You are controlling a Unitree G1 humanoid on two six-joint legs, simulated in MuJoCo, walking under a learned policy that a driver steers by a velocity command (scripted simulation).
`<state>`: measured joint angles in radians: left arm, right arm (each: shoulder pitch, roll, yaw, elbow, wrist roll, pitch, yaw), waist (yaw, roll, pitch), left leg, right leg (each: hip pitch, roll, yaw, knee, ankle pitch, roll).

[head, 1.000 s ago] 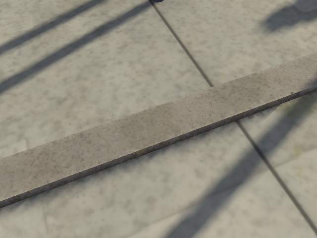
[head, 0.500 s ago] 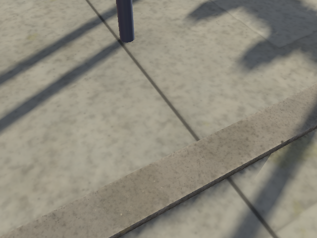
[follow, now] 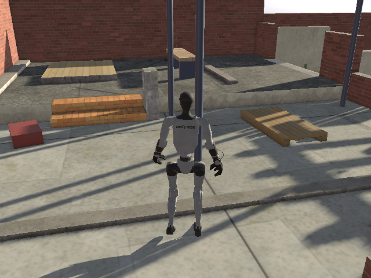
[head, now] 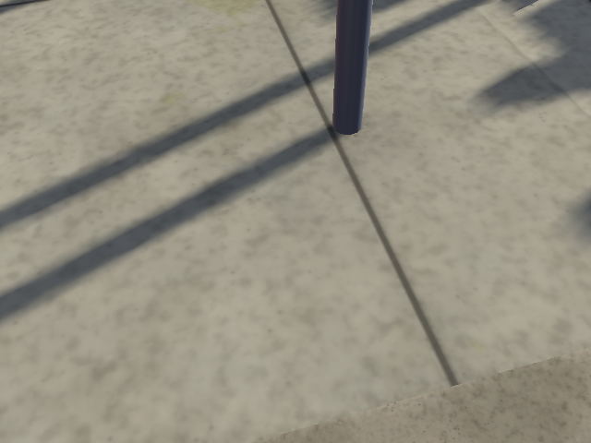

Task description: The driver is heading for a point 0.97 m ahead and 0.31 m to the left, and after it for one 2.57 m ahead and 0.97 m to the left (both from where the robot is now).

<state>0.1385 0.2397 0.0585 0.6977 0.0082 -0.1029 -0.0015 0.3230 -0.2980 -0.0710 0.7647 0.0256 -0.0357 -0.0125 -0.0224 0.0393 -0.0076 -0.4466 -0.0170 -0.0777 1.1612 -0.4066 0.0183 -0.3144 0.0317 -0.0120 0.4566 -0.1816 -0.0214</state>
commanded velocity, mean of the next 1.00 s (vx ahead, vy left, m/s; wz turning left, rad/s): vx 0.50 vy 0.00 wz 0.45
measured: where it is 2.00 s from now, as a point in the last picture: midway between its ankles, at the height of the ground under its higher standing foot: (190, 250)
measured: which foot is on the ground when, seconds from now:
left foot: up 0.00-0.32, down 0.34-0.92, up 0.94-1.00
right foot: down 0.00-0.38, up 0.40-0.88, down 0.90-1.00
